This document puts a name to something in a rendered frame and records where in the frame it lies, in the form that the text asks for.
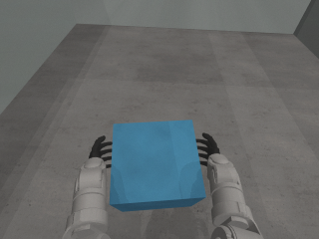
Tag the robot right upper arm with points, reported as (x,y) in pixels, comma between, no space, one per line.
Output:
(226,231)

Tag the robot left forearm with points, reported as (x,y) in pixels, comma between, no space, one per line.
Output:
(89,209)

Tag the robot right forearm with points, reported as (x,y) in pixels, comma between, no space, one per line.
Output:
(228,203)

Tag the left robot hand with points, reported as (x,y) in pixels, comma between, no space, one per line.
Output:
(97,152)

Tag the right robot hand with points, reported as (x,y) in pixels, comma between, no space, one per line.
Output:
(210,149)

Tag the carton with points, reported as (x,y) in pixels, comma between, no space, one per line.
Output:
(155,165)

